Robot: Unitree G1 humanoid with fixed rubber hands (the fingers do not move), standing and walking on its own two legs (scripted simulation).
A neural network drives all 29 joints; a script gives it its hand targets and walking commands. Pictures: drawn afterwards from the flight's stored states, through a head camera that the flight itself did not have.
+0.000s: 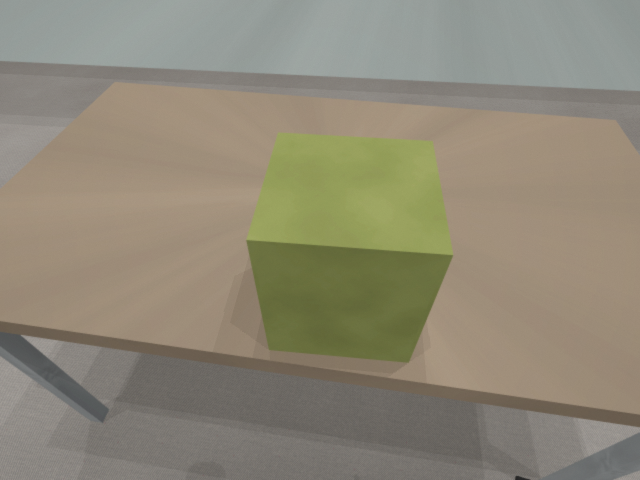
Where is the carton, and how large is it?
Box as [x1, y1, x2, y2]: [246, 132, 452, 362]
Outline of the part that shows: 278,132 246,239 269,349 408,362 452,256 452,250 432,141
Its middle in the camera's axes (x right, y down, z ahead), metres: +0.04 +0.02 +0.55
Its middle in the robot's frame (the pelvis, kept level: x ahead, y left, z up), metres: +0.42 -0.03 +0.05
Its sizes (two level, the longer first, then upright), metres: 0.210 0.200 0.250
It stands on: a table, 0.70 m high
